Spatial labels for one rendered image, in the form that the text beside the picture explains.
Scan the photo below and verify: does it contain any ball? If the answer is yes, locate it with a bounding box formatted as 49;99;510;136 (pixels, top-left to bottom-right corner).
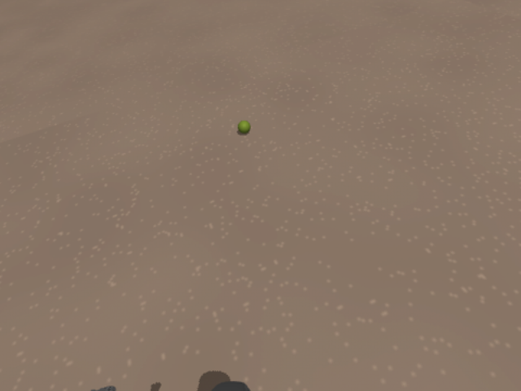
238;121;251;134

